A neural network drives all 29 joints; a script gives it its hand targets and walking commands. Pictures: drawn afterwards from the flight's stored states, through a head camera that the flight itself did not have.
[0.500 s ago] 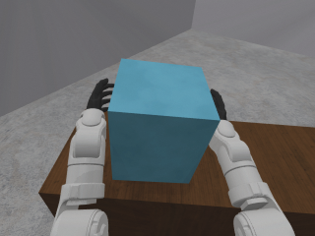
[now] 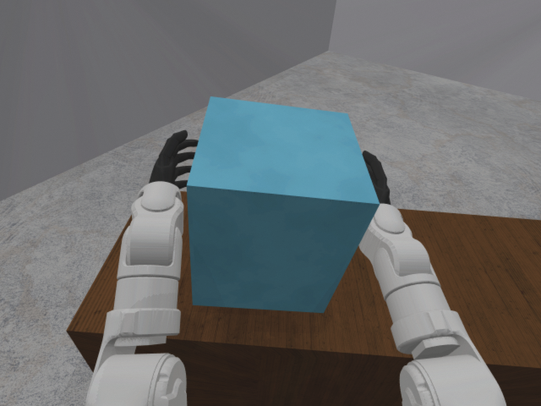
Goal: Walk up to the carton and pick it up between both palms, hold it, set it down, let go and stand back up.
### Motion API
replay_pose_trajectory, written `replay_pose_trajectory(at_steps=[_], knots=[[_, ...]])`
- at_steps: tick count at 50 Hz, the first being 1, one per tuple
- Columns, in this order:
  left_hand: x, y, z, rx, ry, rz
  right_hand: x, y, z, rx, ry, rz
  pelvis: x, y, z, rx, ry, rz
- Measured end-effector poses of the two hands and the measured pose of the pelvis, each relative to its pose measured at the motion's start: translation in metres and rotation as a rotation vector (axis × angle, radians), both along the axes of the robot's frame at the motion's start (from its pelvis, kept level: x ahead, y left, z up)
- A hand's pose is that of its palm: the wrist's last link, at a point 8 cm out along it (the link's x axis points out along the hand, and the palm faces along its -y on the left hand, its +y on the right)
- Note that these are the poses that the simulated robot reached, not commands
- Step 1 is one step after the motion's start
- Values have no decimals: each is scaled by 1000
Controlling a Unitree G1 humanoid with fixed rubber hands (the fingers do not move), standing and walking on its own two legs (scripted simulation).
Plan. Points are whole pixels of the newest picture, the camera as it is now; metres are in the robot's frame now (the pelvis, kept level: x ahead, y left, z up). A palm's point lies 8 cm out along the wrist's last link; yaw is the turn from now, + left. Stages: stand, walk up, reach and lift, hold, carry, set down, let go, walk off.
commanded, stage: hold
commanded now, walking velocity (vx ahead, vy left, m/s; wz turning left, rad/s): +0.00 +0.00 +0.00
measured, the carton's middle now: (269, 209) +0.38 +0.00 +0.14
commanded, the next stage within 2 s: none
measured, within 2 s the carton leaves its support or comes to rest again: neither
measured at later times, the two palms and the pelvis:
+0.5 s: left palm (165, 185) +0.37 +0.15 +0.20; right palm (374, 206) +0.36 -0.15 +0.17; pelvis +0.00 +0.00 +0.00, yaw +0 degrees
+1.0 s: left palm (162, 188) +0.37 +0.15 +0.19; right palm (370, 205) +0.36 -0.15 +0.17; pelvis +0.00 +0.00 +0.00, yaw +1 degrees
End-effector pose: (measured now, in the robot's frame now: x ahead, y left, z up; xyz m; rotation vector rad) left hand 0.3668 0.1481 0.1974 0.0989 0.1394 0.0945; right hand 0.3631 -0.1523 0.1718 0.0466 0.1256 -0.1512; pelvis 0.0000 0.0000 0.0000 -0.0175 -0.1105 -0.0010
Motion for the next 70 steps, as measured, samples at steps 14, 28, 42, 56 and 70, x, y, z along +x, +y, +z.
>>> replay_pose_trajectory(at_steps=[14,28,42,56,70], knots=[[-3,4,-4,-3,-4,7,0,3,-1,-7,-3,8,3,0,0,-2,-7,9],[0,-1,2,6,-12,-5,-2,-1,0,8,-11,-2,1,0,0,-1,-3,3],[-1,4,-3,0,-8,13,3,4,0,-1,-6,19,3,-1,0,-2,1,8],[1,3,-2,5,-5,0,1,3,-1,9,-3,5,3,1,0,-2,1,9],[-2,2,-1,2,-9,2,-1,2,-2,3,-6,6,2,2,0,-2,1,4]])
